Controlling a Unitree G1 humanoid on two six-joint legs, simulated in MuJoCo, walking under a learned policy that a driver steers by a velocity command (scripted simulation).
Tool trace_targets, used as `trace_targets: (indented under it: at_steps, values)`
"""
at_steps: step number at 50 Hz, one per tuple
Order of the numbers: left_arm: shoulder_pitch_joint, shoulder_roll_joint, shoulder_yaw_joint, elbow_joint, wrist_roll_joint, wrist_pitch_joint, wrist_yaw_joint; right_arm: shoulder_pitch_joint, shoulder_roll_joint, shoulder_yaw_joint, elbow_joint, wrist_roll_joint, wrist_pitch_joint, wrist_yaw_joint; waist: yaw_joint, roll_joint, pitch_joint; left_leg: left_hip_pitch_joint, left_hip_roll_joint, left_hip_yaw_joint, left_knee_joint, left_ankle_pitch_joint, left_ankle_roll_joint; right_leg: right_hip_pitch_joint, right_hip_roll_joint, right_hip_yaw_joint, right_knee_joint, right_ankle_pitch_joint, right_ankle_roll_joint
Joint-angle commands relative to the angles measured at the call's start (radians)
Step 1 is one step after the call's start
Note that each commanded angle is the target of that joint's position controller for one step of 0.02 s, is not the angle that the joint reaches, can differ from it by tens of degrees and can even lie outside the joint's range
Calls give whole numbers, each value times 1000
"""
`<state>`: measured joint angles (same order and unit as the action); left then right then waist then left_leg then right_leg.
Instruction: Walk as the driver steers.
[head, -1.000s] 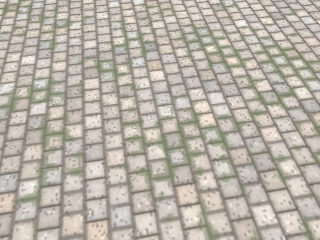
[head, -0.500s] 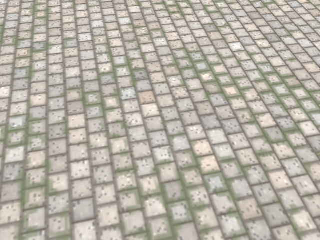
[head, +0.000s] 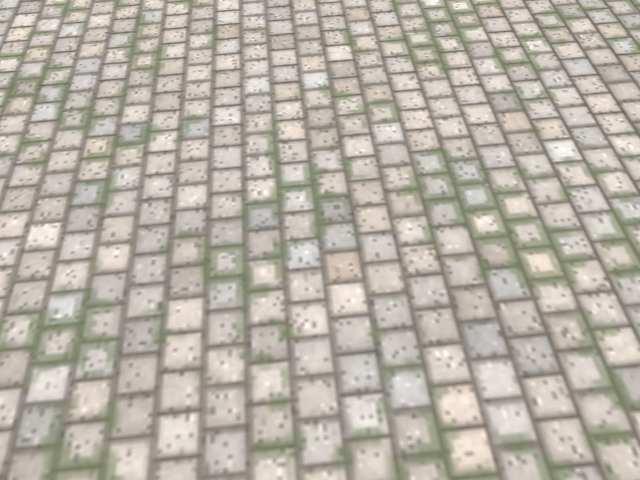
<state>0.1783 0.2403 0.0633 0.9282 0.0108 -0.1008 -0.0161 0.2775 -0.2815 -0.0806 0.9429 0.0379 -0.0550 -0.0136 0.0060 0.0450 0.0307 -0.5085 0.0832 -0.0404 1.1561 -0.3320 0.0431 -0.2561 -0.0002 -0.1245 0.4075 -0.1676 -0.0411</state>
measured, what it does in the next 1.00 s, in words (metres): walks ahead, turning left: left foot, then right foot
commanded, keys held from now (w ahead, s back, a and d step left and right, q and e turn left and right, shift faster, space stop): q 0.68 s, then no key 0.32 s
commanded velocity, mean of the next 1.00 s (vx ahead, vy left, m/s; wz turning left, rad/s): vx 0.11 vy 0.00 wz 0.47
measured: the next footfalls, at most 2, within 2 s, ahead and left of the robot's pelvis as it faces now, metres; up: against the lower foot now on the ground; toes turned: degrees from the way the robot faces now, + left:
left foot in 0.30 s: +0.28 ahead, +0.14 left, +0.00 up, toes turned +12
right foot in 0.80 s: +0.33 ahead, -0.08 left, +0.00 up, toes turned +30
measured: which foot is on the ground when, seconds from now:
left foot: up 0.00-0.28, down 0.30-0.80, up 0.82-1.00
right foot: down 0.00-0.30, up 0.32-0.78, down 0.80-1.00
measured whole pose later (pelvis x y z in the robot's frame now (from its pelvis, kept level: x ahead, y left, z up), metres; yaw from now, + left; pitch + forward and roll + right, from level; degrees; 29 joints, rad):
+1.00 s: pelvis +0.23 +0.00 +0.00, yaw +29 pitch +1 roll +1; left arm 0.19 0.26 0.05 0.84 0.01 0.00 0.02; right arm 0.18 -0.32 -0.09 0.68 0.00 0.05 -0.03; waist 0.03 0.03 0.03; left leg -0.44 -0.06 -0.11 0.93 -0.43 -0.07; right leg -0.26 -0.02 0.04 0.47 -0.23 0.00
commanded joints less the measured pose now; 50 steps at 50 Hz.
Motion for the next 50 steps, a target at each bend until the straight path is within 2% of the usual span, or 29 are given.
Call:
trace_targets:
  at_steps: [1, 3, 5, 7, 10, 12, 14, 15, 16, 17, 18, 19, 20, 21, 22, 24, 29, 33, 36, 38, 39, 40, 41, 42, 43, 44, 45, 48, 50]
  values:
    - [-43, 109, 21, -38, 12, -20, 9, 32, -32, -19, -65, -4, 22, -7, -31, -136, -6, -108, 66, -50, -15, 87, -13, 53, -273, 162, -252, 269, -132]
    - [-47, 134, 29, -34, 15, -15, 26, 6, -31, -21, -94, -21, 27, -5, -45, -124, 4, -120, 53, -31, -124, 169, -36, 48, -260, 60, -232, 476, -133]
    - [-59, 152, 32, -40, 12, -1, 43, -42, -15, -13, -119, -27, 24, 10, -37, -123, 0, -67, 38, 21, -284, 287, -41, 37, -225, -30, -219, 513, -118]
    - [-36, 170, 36, -37, 3, 12, 58, -117, -5, -6, -150, -31, 24, 28, -5, -110, -9, -34, 15, 65, -400, 368, -39, 69, -227, -64, -198, 535, -117]
    - [-14, 198, 45, -32, -20, 37, 67, -158, -32, -13, -196, -33, 34, 51, 3, -117, -31, -35, -2, 78, -486, 325, -19, 191, -273, -63, -128, 561, -106]
    - [-33, 216, 54, -41, -37, 54, 72, -140, -67, -25, -215, -36, 40, 62, -21, -132, -46, -2, -32, 100, -515, 228, 13, 240, -293, -63, -34, 652, -85]
    - [-59, 213, 56, -56, -49, 71, 75, 0, -122, -54, -193, -34, 34, 64, -97, -104, -108, 170, -100, 135, -632, 255, 62, 238, -251, -86, 203, 692, -36]
    - [-5, 192, 49, -54, -31, 74, 68, 68, -194, -81, -184, -37, 29, 45, -119, 9, -159, 348, -79, 50, -705, 564, 101, 134, -179, -102, 429, 483, 30]
    - [39, 86, 19, -86, 32, 69, 55, 51, -285, -93, -196, -39, 35, 22, -24, 254, -213, 570, 143, -273, -630, 1087, 209, -169, -35, -95, 747, -362, 97]
    - [97, 102, 11, -97, 16, 58, 40, 35, -284, -79, -243, -59, 27, 31, -14, 230, -413, 732, 306, -631, -696, 981, 412, -340, 77, 131, 999, -607, 121]
    - [22, 160, 24, -106, -24, 53, 31, 8, -230, -68, -267, -53, 23, 41, -57, 86, -406, 699, 264, -568, -753, 789, 381, -401, 32, 222, 1023, -516, 97]
    - [-40, 161, 24, -123, -33, 54, 34, -53, -191, -58, -274, -35, 19, 37, -46, 29, -298, 595, 213, -464, -773, 625, 319, -435, 0, 217, 966, -419, 81]
    - [-61, 157, 26, -113, -16, 62, 47, -99, -163, -50, -280, -24, 22, 29, -23, -43, -220, 478, 169, -404, -796, 506, 266, -422, -36, 218, 889, -349, 80]
    - [-71, 175, 33, -118, -5, 75, 57, -126, -142, -43, -286, -23, 28, 20, -4, -26, -182, 378, 144, -372, -815, 451, 243, -373, -53, 225, 819, -312, 77]
    - [-71, 181, 37, -120, -4, 85, 58, -135, -139, -41, -295, -36, 34, 13, 11, 2, -169, 312, 119, -355, -835, 414, 228, -318, -47, 221, 775, -288, 73]
    - [-56, 152, 32, -120, -3, 92, 61, -128, -159, -47, -307, -46, 38, 2, 18, 31, -172, 277, 90, -327, -841, 438, 217, -279, -24, 208, 673, -258, 80]
    - [-92, 136, 25, -131, -5, 99, 66, -125, -183, -57, -332, -34, 59, -23, -3, 55, -177, 249, 54, -351, -849, 220, 191, -258, -1, 225, 493, -170, 116]
    - [-115, 142, 25, -146, -10, 87, 59, -131, -174, -54, -347, -38, 75, -25, -21, 98, -144, 227, 32, -403, -854, 68, 169, -216, 14, 231, 376, -154, 117]
    - [-81, 154, 27, -142, -15, 71, 46, -128, -162, -47, -356, -40, 85, -23, -22, 123, -158, 268, 38, -432, -811, 135, 158, -154, 16, 218, 266, -160, 99]
    - [-23, 150, 28, -127, -12, 61, 31, -136, -149, -37, -360, -32, 94, -25, 11, 120, -162, 247, 15, -416, -757, 196, 127, -32, 15, 184, 85, -56, 69]
    - [-1, 172, 34, -123, -2, 60, 25, -103, -132, -30, -352, -29, 97, -27, 14, 85, -156, 204, -23, -384, -712, 160, 88, 49, -35, 214, -6, 16, 39]
    - [5, 239, 44, -134, 20, 64, 26, -60, -85, -16, -351, -39, 96, -26, -17, -108, -156, 100, -124, -262, -519, -52, 30, 129, -233, 405, -80, 87, -34]
    - [-15, 285, 51, -135, 46, 72, 29, -85, -118, -28, -391, -30, 84, -23, -36, -350, -84, -42, -251, -96, -354, -279, -21, 62, -380, 627, -135, 221, -206]
    - [-52, 241, 42, -165, 42, 69, 34, -97, -187, -46, -378, -45, 71, -20, -14, -283, -84, -43, -202, -145, -151, -281, -53, 29, -403, 655, -131, 230, -260]
    - [-85, 213, 36, -176, 25, 69, 41, -80, -204, -57, -353, -36, 72, -15, -26, -209, -83, -48, -201, -150, -64, -222, -65, 39, -347, 552, -101, 240, -221]
    - [-105, 196, 32, -179, 7, 71, 43, -57, -175, -53, -325, -35, 81, -18, -37, -169, -76, -50, -194, -141, -29, -180, -83, 54, -284, 467, -78, 232, -172]
    - [-102, 180, 25, -177, -8, 72, 43, -53, -148, -45, -318, -39, 89, -21, -31, -168, -68, -67, -187, -143, -6, -145, -99, 77, -265, 436, -67, 249, -159]
    - [-74, 149, 11, -160, -6, 84, 42, -84, -71, -13, -322, -32, 91, -16, -17, -196, -76, 11, -146, -66, -187, -96, -126, 101, -195, 323, -55, 290, -143]
    - [-48, 165, 14, -148, -5, 94, 42, -136, -38, 7, -334, -35, 86, -11, 19, -242, -88, 119, -106, -4, -391, -102, -131, 106, -179, 298, -43, 299, -140]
